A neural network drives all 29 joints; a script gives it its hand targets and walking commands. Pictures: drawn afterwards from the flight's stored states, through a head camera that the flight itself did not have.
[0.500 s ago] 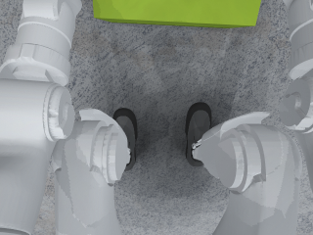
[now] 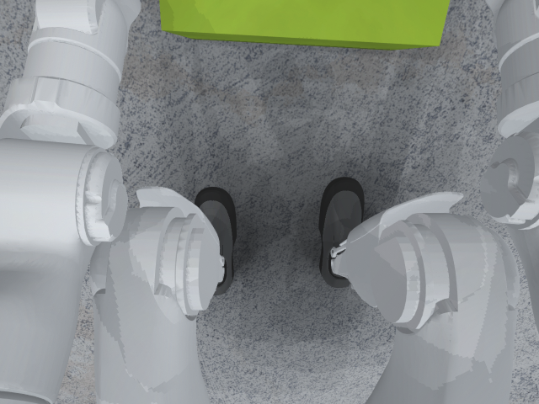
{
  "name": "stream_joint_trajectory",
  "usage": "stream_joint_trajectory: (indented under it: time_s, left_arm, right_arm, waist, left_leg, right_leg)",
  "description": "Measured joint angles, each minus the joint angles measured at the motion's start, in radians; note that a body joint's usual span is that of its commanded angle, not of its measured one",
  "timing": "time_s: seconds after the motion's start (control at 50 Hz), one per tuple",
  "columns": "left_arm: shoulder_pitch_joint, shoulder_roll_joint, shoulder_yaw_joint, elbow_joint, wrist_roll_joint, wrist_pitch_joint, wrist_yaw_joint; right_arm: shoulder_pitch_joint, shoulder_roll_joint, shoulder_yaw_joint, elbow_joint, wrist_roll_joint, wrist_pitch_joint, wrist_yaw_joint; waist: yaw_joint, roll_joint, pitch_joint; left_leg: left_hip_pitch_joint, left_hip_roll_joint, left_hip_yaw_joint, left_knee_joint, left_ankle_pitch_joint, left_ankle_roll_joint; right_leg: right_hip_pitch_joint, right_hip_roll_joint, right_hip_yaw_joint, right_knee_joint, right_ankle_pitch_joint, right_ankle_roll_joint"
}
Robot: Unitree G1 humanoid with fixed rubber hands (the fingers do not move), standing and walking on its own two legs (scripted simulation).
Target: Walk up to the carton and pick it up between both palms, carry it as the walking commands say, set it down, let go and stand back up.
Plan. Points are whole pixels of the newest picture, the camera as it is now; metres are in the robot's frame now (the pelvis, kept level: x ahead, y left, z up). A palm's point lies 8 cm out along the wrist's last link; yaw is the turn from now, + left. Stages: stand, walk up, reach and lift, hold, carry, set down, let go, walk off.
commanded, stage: reach and lift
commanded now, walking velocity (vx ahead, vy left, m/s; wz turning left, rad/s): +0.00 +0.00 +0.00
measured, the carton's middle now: out of the picture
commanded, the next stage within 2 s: none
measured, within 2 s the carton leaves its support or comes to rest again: leaves its support in 0.12 s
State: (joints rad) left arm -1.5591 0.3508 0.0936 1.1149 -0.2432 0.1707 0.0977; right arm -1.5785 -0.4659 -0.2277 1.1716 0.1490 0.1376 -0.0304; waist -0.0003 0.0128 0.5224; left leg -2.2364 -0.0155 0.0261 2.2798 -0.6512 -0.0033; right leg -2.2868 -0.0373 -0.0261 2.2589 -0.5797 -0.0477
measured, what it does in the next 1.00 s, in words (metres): stands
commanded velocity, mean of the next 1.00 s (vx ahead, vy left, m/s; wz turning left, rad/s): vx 0.00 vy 0.00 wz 0.00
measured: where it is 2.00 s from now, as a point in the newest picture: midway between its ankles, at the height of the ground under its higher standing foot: (276, 253)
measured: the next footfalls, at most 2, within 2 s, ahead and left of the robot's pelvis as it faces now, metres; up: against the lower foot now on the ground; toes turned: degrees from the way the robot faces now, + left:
none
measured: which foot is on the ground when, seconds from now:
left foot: down 0.00-1.00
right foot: down 0.00-1.00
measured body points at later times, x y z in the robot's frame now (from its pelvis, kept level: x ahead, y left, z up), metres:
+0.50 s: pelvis -0.01 +0.01 +0.00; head +0.36 -0.01 +0.24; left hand +0.57 +0.15 -0.15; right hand +0.57 -0.22 -0.16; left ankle +0.10 +0.12 -0.32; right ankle +0.11 -0.11 -0.32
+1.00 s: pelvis -0.02 +0.01 +0.03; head +0.34 -0.01 +0.28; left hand +0.57 +0.14 -0.11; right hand +0.56 -0.23 -0.10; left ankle +0.10 +0.12 -0.32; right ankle +0.11 -0.11 -0.32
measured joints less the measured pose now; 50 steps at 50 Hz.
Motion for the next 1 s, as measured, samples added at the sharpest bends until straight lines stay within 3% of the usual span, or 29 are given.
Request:
stream_joint_trajectory:
  time_s: [0.2,0.46,0.68,0.76,0.84,1.0]
  left_arm:
    - [0.002,0.005,-0.038,-0.082,-0.038,0.023,0.065]
    - [0.003,0.006,-0.038,-0.124,-0.038,0.084,0.091]
    - [0.005,-0.005,-0.033,-0.123,0.034,0.145,0.097]
    - [0.022,-0.014,-0.034,-0.171,0.034,0.169,0.139]
    - [0.035,-0.023,-0.033,-0.225,0.033,0.184,0.165]
    - [0.035,-0.057,0.009,-0.225,0.080,0.208,0.168]
  right_arm:
    - [0.004,0.000,0.060,-0.042,0.059,0.011,-0.068]
    - [0.002,0.000,0.061,-0.077,0.063,0.066,-0.081]
    - [-0.004,0.000,0.061,-0.081,0.063,0.112,-0.082]
    - [-0.002,0.000,0.062,-0.110,0.063,0.128,-0.082]
    - [0.005,0.000,0.061,-0.149,0.063,0.135,-0.108]
    - [0.005,0.000,0.061,-0.148,0.058,0.162,-0.142]
  waist:
    - [0.000,0.002,0.001]
    - [0.000,0.010,0.002]
    - [0.000,0.018,0.000]
    - [0.000,0.020,0.003]
    - [0.000,0.020,0.004]
    - [0.000,0.020,0.001]
  left_leg:
    - [0.002,0.000,0.000,0.000,0.008,0.007]
    - [0.050,0.000,0.000,0.000,0.020,0.017]
    - [0.078,0.000,-0.002,-0.006,0.020,0.018]
    - [0.082,0.000,-0.005,-0.011,0.020,0.018]
    - [0.106,-0.002,-0.008,-0.018,0.018,0.019]
    - [0.171,-0.002,-0.009,-0.063,0.024,0.021]
  right_leg:
    - [0.008,0.002,0.000,-0.006,0.008,0.000]
    - [0.063,0.004,0.000,-0.013,0.019,0.005]
    - [0.091,0.009,0.000,-0.023,0.021,0.008]
    - [0.097,0.013,0.000,-0.031,0.023,0.012]
    - [0.122,0.018,0.000,-0.042,0.025,0.017]
    - [0.189,0.022,0.002,-0.089,0.032,0.023]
